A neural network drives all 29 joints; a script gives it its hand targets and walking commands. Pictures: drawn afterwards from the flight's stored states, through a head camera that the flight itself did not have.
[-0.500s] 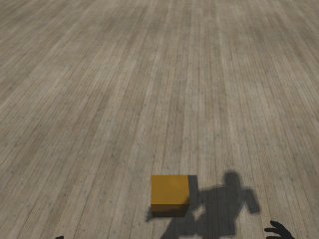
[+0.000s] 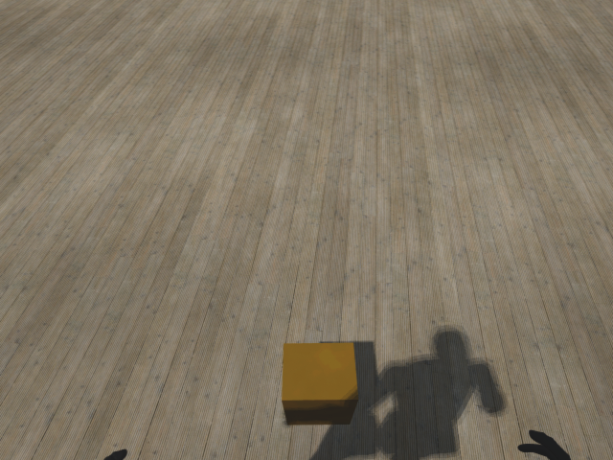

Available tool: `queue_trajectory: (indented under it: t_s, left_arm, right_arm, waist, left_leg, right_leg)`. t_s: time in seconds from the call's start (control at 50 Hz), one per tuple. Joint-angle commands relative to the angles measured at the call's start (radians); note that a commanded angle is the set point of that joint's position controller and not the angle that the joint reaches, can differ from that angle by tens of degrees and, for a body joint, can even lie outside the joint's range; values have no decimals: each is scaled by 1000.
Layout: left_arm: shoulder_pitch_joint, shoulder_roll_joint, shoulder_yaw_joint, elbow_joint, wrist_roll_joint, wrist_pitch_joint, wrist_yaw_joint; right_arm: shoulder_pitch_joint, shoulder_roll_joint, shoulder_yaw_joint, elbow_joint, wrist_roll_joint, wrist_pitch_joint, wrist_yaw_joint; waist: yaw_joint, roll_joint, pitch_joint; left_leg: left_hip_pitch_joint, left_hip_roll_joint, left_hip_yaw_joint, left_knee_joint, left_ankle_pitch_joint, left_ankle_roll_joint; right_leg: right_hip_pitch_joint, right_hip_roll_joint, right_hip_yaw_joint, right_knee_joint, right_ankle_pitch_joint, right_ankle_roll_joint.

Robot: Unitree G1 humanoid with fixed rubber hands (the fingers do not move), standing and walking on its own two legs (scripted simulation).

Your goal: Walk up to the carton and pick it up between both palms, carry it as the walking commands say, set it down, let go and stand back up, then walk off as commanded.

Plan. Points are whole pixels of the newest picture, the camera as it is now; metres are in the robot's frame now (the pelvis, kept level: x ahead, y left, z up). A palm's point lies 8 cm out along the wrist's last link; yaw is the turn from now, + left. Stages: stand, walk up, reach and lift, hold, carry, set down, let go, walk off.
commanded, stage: walk up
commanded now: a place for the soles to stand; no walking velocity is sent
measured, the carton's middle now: (318, 386) +0.40 +0.00 -0.64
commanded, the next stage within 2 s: reach and lift in 0.58 s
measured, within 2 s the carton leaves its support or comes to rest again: neither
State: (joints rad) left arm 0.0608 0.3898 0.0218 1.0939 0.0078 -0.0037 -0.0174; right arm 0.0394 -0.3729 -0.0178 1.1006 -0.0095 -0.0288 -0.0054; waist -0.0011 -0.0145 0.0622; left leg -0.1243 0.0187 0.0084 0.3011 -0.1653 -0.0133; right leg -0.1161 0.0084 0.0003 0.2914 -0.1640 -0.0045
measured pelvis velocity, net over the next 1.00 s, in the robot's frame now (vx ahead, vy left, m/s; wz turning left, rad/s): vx -0.01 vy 0.01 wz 0.01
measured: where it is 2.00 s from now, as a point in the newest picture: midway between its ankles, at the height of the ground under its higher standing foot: outside the picture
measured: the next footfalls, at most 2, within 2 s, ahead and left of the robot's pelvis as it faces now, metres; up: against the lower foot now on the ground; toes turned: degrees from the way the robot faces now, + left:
none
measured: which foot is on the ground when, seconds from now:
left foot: down 0.00-1.00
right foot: down 0.00-1.00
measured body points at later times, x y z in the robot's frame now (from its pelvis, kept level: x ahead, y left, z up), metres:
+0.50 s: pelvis +0.01 -0.01 +0.00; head +0.03 +0.00 +0.45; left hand +0.12 +0.30 -0.13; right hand +0.11 -0.32 -0.12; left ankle +0.00 +0.13 -0.75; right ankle +0.00 -0.12 -0.75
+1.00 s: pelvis -0.01 +0.01 -0.04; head +0.12 +0.01 +0.39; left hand +0.20 +0.29 -0.15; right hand +0.20 -0.29 -0.14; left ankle +0.00 +0.13 -0.75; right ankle +0.00 -0.11 -0.75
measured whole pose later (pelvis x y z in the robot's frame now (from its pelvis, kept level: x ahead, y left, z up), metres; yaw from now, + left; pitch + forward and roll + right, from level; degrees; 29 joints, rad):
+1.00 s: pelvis -0.01 +0.01 -0.04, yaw +1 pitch +9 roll -1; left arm -0.03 0.31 0.12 0.60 0.04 0.19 -0.05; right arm -0.02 -0.34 -0.18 0.60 -0.04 0.19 0.07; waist -0.01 0.01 0.12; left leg -0.55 0.01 -0.01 0.76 -0.36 -0.01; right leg -0.53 0.00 -0.01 0.74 -0.36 0.01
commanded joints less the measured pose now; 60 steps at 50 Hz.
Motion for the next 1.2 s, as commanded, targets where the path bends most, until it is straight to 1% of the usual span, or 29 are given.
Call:
queue_trajectory:
  t_s: [0.0, 0.2, 0.56, 0.58, 0.6, 0.62, 0.64, 0.66, 0.68, 0.7, 0.72, 0.74, 0.76, 0.8, 0.84, 0.9, 0.94, 1.0, 1.04, 1.06, 1.1, 1.14, 1.18]
  left_arm:
    - [-32, 184, 38, -50, -1, -11, 7]
    - [-36, 183, 43, -60, -1, -8, 5]
    - [-35, 182, 46, -75, -2, -4, 3]
    - [-229, 94, 75, -426, -19, 38, -27]
    - [-203, 92, 83, -502, 5, 81, -42]
    - [-182, 105, 96, -491, 21, 128, -55]
    - [-153, 153, 131, -476, 49, 167, -60]
    - [-83, 179, 153, -454, 73, 201, -63]
    - [-22, 164, 162, -455, 86, 230, -61]
    - [-11, 157, 167, -483, 79, 244, -61]
    - [-1, 159, 176, -507, 80, 247, -65]
    - [11, 149, 173, -521, 82, 242, -69]
    - [22, 134, 169, -531, 85, 229, -71]
    - [1, 86, 152, -556, 82, 209, -66]
    - [-64, 51, 133, -589, 67, 189, -56]
    - [-188, 40, 128, -619, 43, 175, -41]
    - [-221, 43, 136, -618, 29, 169, -28]
    - [-218, 45, 147, -602, 12, 165, -5]
    - [-223, 35, 149, -586, 2, 168, 11]
    - [-233, 24, 147, -576, -2, 172, 17]
    - [-279, 3, 144, -553, -9, 179, 25]
    - [-351, -7, 143, -540, -13, 184, 28]
    - [-436, -13, 143, -534, -14, 188, 32]
  right_arm:
    - [-33, -192, -32, -50, 0, -13, -9]
    - [-13, -191, -31, -56, -2, -11, -12]
    - [1, -195, -27, -67, -2, -12, -15]
    - [-167, -133, -128, -418, -35, 45, 29]
    - [-87, -103, -118, -524, -33, 100, 35]
    - [-75, -72, -106, -522, -20, 153, 48]
    - [-71, -91, -113, -528, -27, 195, 51]
    - [-35, -115, -112, -544, -30, 225, 55]
    - [1, -142, -125, -574, -36, 249, 55]
    - [36, -163, -155, -581, -32, 263, 52]
    - [58, -167, -183, -597, -43, 269, 48]
    - [75, -154, -195, -608, -54, 266, 47]
    - [86, -141, -197, -611, -64, 255, 49]
    - [68, -133, -203, -600, -77, 235, 55]
    - [4, -126, -201, -604, -63, 213, 63]
    - [-110, -120, -205, -623, -37, 192, 69]
    - [-149, -117, -202, -621, -25, 185, 72]
    - [-176, -119, -194, -584, -23, 178, 73]
    - [-203, -122, -188, -560, -16, 178, 72]
    - [-222, -122, -185, -550, -13, 179, 70]
    - [-276, -118, -180, -538, -10, 183, 66]
    - [-348, -111, -178, -537, -8, 186, 61]
    - [-427, -104, -182, -533, -13, 190, 59]
  waist:
    - [-1, 8, -114]
    - [0, 4, -111]
    - [3, 15, -111]
    - [-8, 18, -91]
    - [-18, 40, -40]
    - [-13, 41, -24]
    - [14, 30, -24]
    - [21, 5, -18]
    - [22, -4, -36]
    - [-6, 3, -83]
    - [-12, -15, -118]
    - [-8, -32, -150]
    - [-1, -38, -178]
    - [-7, -8, -203]
    - [-18, 30, -209]
    - [-30, 30, -250]
    - [-34, 29, -313]
    - [-27, 45, -429]
    - [-19, 54, -480]
    - [-17, 53, -492]
    - [-18, 42, -497]
    - [-20, 26, -487]
    - [-24, 9, -468]
  left_leg:
    - [49, 129, -83, -27, 156, 23]
    - [48, 130, -74, -24, 160, 21]
    - [52, 133, -65, -20, 165, 24]
    - [-162, -33, 3, 139, -54, -3]
    - [-153, -47, 35, 153, -129, 2]
    - [-149, -52, 39, 152, -148, 9]
    - [-124, -65, 38, 170, -112, 8]
    - [-87, -75, 36, 178, -75, 15]
    - [-75, -77, 27, 178, -41, 16]
    - [-70, -82, 32, 200, -12, 5]
    - [-72, -80, 34, 218, 20, 1]
    - [-64, -80, 33, 228, 58, 1]
    - [-63, -80, 32, 238, 98, -1]
    - [-103, -75, 23, 268, 146, -10]
    - [-164, -64, 10, 305, 164, -18]
    - [-221, -58, 0, 384, 188, -26]
    - [-231, -56, -10, 438, 254, -31]
    - [-225, -59, -26, 494, 378, -40]
    - [-231, -63, -33, 512, 416, -43]
    - [-242, -65, -35, 516, 413, -44]
    - [-291, -68, -34, 518, 356, -40]
    - [-355, -67, -30, 515, 253, -32]
    - [-420, -62, -27, 511, 135, -25]
  right_leg:
    - [20, -153, 91, -36, 164, -20]
    - [26, -150, 95, -35, 173, -24]
    - [23, -140, 104, -26, 183, -30]
    - [-185, 2, -7, 132, -14, 17]
    - [-187, 16, -32, 125, -124, 10]
    - [-193, 14, -43, 126, -137, 12]
    - [-234, -4, -40, 113, -115, 18]
    - [-266, -15, -32, 94, -102, 13]
    - [-248, -8, -25, 96, -69, 6]
    - [-194, 2, -19, 118, -22, 3]
    - [-156, 14, -24, 148, 32, 10]
    - [-136, 22, -28, 167, 77, 16]
    - [-120, 32, -31, 186, 117, 20]
    - [-135, 47, -40, 243, 162, 29]
    - [-178, 57, -43, 302, 173, 39]
    - [-283, 54, -41, 383, 181, 48]
    - [-345, 55, -43, 434, 210, 55]
    - [-414, 54, -46, 493, 267, 60]
    - [-450, 50, -41, 512, 281, 58]
    - [-466, 49, -38, 516, 278, 56]
    - [-489, 44, -30, 518, 253, 53]
    - [-510, 39, -28, 520, 191, 49]
    - [-539, 34, -28, 519, 103, 45]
